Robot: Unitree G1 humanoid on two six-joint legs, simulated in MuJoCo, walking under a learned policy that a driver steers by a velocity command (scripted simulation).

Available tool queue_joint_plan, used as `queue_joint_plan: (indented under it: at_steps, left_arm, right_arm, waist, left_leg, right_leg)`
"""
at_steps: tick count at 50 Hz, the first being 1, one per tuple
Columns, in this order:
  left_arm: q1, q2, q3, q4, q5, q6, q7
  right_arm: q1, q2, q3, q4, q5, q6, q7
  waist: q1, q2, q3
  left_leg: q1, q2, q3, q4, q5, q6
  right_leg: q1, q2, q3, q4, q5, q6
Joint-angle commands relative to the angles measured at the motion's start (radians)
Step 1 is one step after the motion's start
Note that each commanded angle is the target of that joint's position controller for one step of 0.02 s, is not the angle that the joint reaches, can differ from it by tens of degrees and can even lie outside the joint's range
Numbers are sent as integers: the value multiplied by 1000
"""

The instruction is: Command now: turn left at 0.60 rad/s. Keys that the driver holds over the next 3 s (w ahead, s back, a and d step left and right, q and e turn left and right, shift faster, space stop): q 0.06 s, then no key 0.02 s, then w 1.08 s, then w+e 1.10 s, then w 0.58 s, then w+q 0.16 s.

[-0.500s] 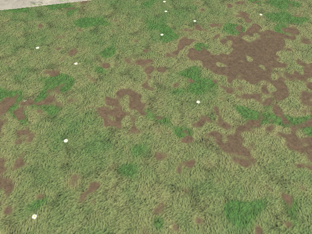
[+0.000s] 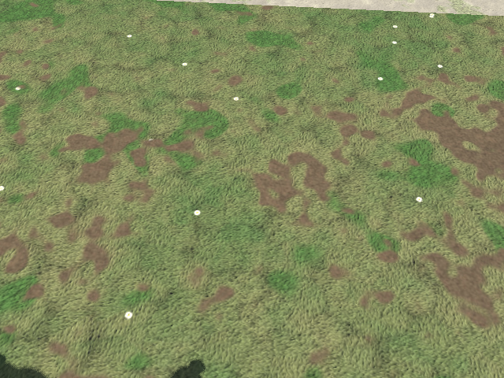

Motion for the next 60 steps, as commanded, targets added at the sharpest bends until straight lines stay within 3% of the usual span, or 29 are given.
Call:
queue_joint_plan:
  at_steps: [1, 2, 3, 4, 5, 7, 9, 11, 17, 21, 22, 23, 24, 25, 26, 28, 32, 36, 41, 43, 45, 46, 47, 48, 49, 51, 52, 55, 60]
  left_arm:
    - [57, 99, 35, -54, 2, -28, -7]
    - [81, 143, 46, -52, 14, -27, -2]
    - [37, 226, 59, -69, 30, -16, 5]
    - [57, 199, 54, -70, 52, -18, 1]
    - [45, 156, 39, -75, 39, -21, 5]
    - [30, 110, 23, -69, 7, -21, 15]
    - [79, 111, 16, -52, 1, -23, 24]
    - [132, 116, 17, -37, 8, -29, 25]
    - [186, 180, 31, -10, -12, -38, 8]
    - [195, 155, 15, 6, -27, -34, -10]
    - [185, 103, -4, 5, -16, -41, -15]
    - [144, 13, -36, -28, 11, -52, -25]
    - [127, 46, -24, -89, -14, -73, -15]
    - [114, 135, 0, -80, -32, -82, -10]
    - [114, 144, 5, -71, -39, -86, -17]
    - [107, 123, 4, -53, -14, -87, -25]
    - [72, 70, -12, -52, 1, -81, -39]
    - [-76, 25, -37, -93, -5, -87, -49]
    - [-157, 57, -32, -126, -13, -96, -72]
    - [-114, 84, -20, -119, -8, -95, -70]
    - [106, 145, 13, -66, -7, -86, -50]
    - [282, 196, 28, -34, -2, -78, -37]
    - [337, 283, 44, -11, 12, -78, -42]
    - [336, 173, 19, -13, 0, -76, -41]
    - [257, 145, 8, -14, -1, -75, -34]
    - [153, 115, 0, -19, 10, -77, -33]
    - [130, 96, -6, -22, 24, -83, -34]
    - [118, 91, -4, -1, 9, -103, -37]
    - [175, 128, 5, 41, -1, -98, -22]
  right_arm:
    - [-67, -161, -47, -77, 17, -4, -6]
    - [-36, -126, -39, -76, 14, -5, -10]
    - [40, -83, -29, -75, 4, -9, -8]
    - [24, -162, -54, -72, -2, -18, -13]
    - [42, -206, -70, -55, -5, -20, -14]
    - [39, -153, -60, -29, -7, -10, -15]
    - [16, -99, -40, -33, -2, -19, -3]
    - [-29, -75, -27, -41, 2, -38, 4]
    - [-70, -37, 2, -37, 2, -88, 27]
    - [85, -63, -11, 29, 15, -99, 31]
    - [178, -84, -21, 51, 19, -97, 22]
    - [312, -153, -35, 64, 5, -97, 10]
    - [326, -261, -61, 64, -10, -104, 20]
    - [285, -174, -39, 62, -7, -118, 29]
    - [245, -117, -19, 60, -9, -128, 32]
    - [181, -82, -6, 55, -13, -131, 34]
    - [175, -83, -2, 69, -13, -131, 23]
    - [225, -114, -8, 113, -7, -127, 11]
    - [273, -141, -17, 167, 9, -119, 8]
    - [268, -159, -24, 176, 6, -109, 5]
    - [255, -163, -22, 177, -4, -94, 0]
    - [271, -125, -5, 156, -25, -93, -5]
    - [434, 29, 38, 141, -16, -110, 9]
    - [356, -78, 18, 161, 7, -132, 16]
    - [234, -132, -1, 123, 37, -142, 21]
    - [136, -109, 5, 100, 13, -150, 14]
    - [158, -99, 3, 107, 5, -142, 14]
    - [196, -49, 13, 125, -3, -113, 10]
    - [1, -27, 23, 62, -20, -122, 10]
  waist:
    - [54, 144, -146]
    - [43, 69, -171]
    - [-28, -204, -153]
    - [13, -256, -125]
    - [4, -167, -119]
    - [11, -137, -71]
    - [42, -160, -40]
    - [75, -168, -32]
    - [91, -179, -6]
    - [-3, -125, -32]
    - [-53, -98, -78]
    - [-102, 106, -157]
    - [-87, 269, -127]
    - [-84, 166, -52]
    - [-59, 162, 5]
    - [-27, 107, 38]
    - [-11, 82, 28]
    - [-55, 77, 53]
    - [-43, 71, 71]
    - [-7, 87, 19]
    - [117, 94, -148]
    - [181, 30, -294]
    - [89, -284, -474]
    - [142, -223, -471]
    - [133, -165, -270]
    - [71, -26, -102]
    - [34, -52, -93]
    - [-6, -72, -72]
    - [42, -42, 10]
  left_leg:
    - [116, 210, -303, -56, 273, 129]
    - [29, 161, -249, 26, 99, 74]
    - [-153, 0, -48, 230, -275, 1]
    - [-241, -19, 38, 464, -457, -56]
    - [-258, 38, 39, 592, -380, -76]
    - [-322, 64, 62, 621, -229, -96]
    - [-362, 67, 95, 599, -164, -105]
    - [-362, 83, 136, 496, -141, -105]
    - [-108, 119, 247, 131, -144, -69]
    - [233, 85, 280, -116, 18, -9]
    - [385, 130, 217, -125, 2, 12]
    - [548, 352, -78, -202, -83, 78]
    - [522, 514, -429, -306, -321, 234]
    - [466, 500, -420, -332, -418, 260]
    - [435, 450, -323, -341, -396, 235]
    - [370, 379, -177, -365, -172, 200]
    - [293, 315, 14, -398, 183, 187]
    - [225, 284, 114, -414, 240, 161]
    - [336, 357, 109, -371, 304, 139]
    - [396, 363, 120, -281, 544, 117]
    - [362, 306, 171, 12, 849, 78]
    - [146, 267, 180, 295, 608, 48]
    - [-238, 61, 175, 699, -198, -25]
    - [-340, 67, 49, 810, -335, -20]
    - [-422, 123, 86, 830, -272, -14]
    - [-372, 208, 138, 716, -128, -12]
    - [-306, 236, 129, 682, -85, -13]
    - [-250, 255, 147, 600, -57, -38]
    - [-323, 254, 168, 291, 205, -72]
  right_leg:
    - [110, -7, -18, -253, 168, -32]
    - [233, -124, 62, -294, 272, -75]
    - [310, -332, 283, -311, 492, -199]
    - [237, -452, 425, -339, 553, -348]
    - [222, -434, 379, -352, 389, -353]
    - [237, -303, 267, -392, -23, -265]
    - [263, -270, 234, -435, -127, -256]
    - [299, -265, 210, -464, -130, -259]
    - [185, -271, 122, -474, -5, -270]
    - [21, -260, 90, -365, -3, -237]
    - [-62, -222, 40, -253, 9, -193]
    - [-216, -119, -77, 108, -78, -114]
    - [-450, -40, -97, 344, -209, -86]
    - [-519, -103, -35, 473, -177, -93]
    - [-550, -131, -25, 495, -72, -107]
    - [-527, -165, -33, 453, 62, -98]
    - [-451, -163, -76, 316, 236, -43]
    - [-325, -118, -114, 34, 409, -32]
    - [-280, -91, -90, -115, 409, -93]
    - [-195, -58, -112, -124, 335, -126]
    - [127, -5, -166, -133, 314, -182]
    - [462, -152, -11, -66, 349, -237]
    - [808, -421, 523, -172, 68, -417]
    - [775, -421, 688, -329, -75, -400]
    - [629, -394, 522, -351, -54, -353]
    - [344, -318, 314, -392, 168, -321]
    - [264, -288, 255, -420, 238, -316]
    - [156, -265, 156, -495, 309, -340]
    - [146, -215, 50, -541, 341, -313]
Next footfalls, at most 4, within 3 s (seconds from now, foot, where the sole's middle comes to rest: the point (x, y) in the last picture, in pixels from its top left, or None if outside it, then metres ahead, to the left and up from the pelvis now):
0.04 right None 0.05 -0.13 -0.77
0.44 left None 0.08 0.14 -0.77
0.92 right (272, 371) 0.47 -0.04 -0.77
1.44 left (173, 284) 0.72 0.23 -0.77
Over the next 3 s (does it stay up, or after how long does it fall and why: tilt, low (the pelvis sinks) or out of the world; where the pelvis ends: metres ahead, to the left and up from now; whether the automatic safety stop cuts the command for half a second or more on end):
stays up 1.33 -0.20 -0.01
